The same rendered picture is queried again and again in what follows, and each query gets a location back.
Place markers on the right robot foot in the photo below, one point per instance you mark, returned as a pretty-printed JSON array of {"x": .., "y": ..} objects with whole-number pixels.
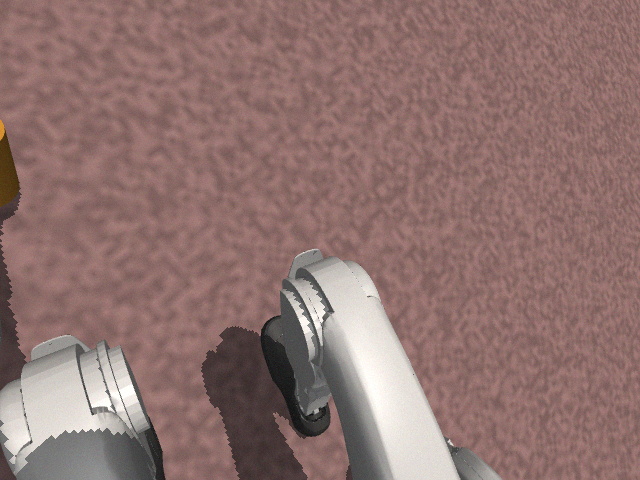
[{"x": 282, "y": 374}]

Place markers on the left robot foot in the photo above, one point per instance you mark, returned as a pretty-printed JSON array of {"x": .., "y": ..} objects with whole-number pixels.
[{"x": 156, "y": 451}]

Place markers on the mug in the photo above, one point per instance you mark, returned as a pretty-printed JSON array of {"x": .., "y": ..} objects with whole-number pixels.
[{"x": 9, "y": 183}]

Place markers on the right robot hand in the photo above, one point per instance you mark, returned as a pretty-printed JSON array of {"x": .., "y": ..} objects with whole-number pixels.
[{"x": 470, "y": 466}]

